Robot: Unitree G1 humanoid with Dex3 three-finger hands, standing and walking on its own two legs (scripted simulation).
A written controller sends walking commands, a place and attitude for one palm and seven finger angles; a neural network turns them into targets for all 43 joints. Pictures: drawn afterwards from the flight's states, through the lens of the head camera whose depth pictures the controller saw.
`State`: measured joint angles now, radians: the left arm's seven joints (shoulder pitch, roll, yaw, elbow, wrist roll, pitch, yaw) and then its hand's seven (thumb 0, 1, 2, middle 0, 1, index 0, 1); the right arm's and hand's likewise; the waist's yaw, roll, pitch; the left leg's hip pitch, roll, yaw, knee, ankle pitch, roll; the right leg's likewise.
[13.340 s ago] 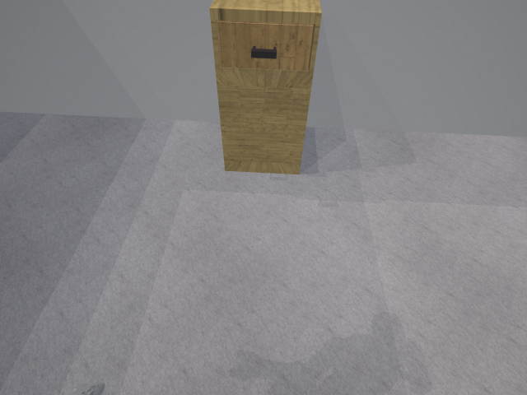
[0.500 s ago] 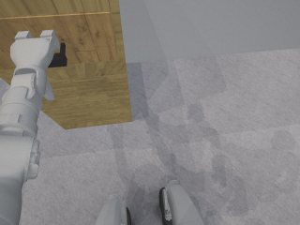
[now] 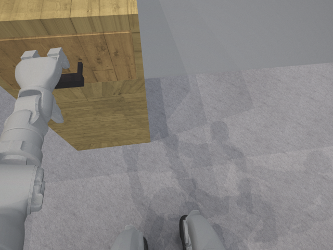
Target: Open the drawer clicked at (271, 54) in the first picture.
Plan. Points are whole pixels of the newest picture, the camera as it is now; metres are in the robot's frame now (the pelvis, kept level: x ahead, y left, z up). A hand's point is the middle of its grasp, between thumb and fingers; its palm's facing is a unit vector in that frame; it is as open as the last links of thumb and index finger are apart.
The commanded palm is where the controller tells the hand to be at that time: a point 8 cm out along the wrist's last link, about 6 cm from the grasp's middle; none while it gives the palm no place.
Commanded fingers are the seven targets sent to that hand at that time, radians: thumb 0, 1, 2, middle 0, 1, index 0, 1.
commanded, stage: lift the fingers back up to retry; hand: left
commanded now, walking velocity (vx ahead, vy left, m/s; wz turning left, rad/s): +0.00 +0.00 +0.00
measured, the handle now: (63, 74) +0.57 +0.23 +0.00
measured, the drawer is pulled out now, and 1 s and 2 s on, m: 0.00 0.00 0.00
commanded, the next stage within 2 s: re-aim the fingers above the handle in 0.44 s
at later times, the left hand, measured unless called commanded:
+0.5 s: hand (46, 78) +0.51 +0.24 +0.05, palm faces -0.07 -0.06 -1.00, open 13.9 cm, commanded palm +0.50 +0.24 +0.11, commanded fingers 0.00 -0.50 0.30 -0.30 -1.20 -0.30 -1.20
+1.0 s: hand (49, 75) +0.52 +0.23 +0.06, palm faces -0.05 -0.04 -1.00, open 13.8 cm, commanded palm +0.50 +0.24 +0.11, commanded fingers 0.00 -0.50 0.30 -0.30 -1.20 -0.30 -1.20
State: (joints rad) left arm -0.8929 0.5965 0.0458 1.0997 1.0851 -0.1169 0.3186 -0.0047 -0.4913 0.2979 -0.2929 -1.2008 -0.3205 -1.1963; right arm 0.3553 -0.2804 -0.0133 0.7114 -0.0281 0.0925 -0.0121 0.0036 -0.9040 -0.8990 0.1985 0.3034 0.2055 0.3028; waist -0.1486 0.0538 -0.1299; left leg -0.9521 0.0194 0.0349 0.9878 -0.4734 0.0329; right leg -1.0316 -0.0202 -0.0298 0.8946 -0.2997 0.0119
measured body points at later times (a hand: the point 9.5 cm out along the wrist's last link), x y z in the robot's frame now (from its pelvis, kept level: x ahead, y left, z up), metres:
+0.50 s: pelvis +0.04 +0.01 +0.03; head +0.15 +0.01 +0.47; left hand +0.51 +0.24 +0.11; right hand +0.06 -0.26 -0.10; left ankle -0.01 +0.10 -0.67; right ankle +0.06 -0.13 -0.67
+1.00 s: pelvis +0.03 +0.00 +0.03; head +0.14 +0.00 +0.46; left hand +0.52 +0.23 +0.11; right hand +0.04 -0.29 -0.10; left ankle -0.01 +0.10 -0.67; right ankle +0.06 -0.13 -0.67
